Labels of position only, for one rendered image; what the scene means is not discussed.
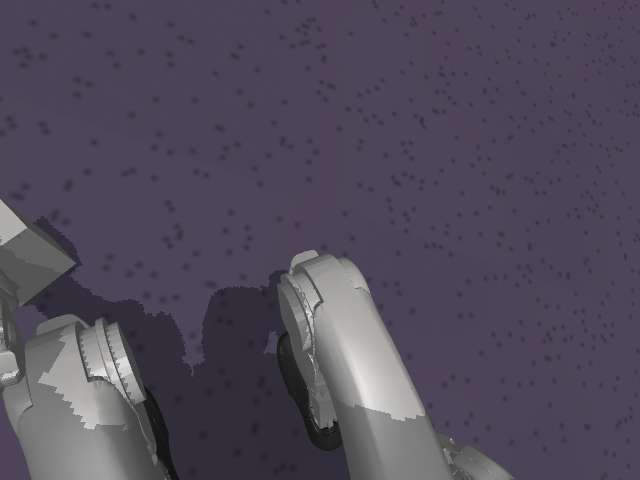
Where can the left robot arm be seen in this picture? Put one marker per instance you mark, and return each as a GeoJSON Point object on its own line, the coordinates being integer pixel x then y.
{"type": "Point", "coordinates": [12, 352]}

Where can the carton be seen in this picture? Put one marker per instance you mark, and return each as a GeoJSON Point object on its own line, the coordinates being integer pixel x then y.
{"type": "Point", "coordinates": [28, 255]}

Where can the right robot foot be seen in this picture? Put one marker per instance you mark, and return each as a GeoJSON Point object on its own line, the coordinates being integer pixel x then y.
{"type": "Point", "coordinates": [326, 439]}

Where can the right robot hand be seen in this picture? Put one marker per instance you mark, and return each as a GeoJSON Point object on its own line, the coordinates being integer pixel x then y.
{"type": "Point", "coordinates": [469, 463]}

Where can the left robot foot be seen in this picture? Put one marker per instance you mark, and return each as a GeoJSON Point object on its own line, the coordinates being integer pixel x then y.
{"type": "Point", "coordinates": [161, 436]}

